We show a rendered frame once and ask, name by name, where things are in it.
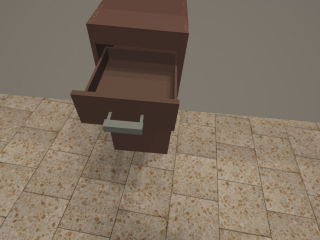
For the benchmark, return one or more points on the drawer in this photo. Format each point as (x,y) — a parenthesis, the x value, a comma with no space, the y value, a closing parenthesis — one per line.
(130,83)

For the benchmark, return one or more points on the cabinet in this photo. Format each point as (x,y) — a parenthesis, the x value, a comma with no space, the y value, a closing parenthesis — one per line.
(153,25)

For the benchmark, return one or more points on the handle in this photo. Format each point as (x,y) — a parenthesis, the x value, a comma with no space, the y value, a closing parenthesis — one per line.
(125,127)

